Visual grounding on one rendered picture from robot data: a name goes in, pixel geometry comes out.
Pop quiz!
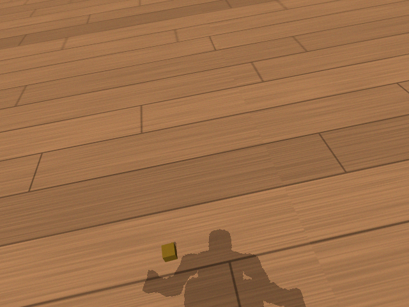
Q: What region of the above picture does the cube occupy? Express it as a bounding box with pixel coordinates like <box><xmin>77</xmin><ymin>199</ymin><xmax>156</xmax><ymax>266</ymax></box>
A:
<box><xmin>162</xmin><ymin>242</ymin><xmax>178</xmax><ymax>262</ymax></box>

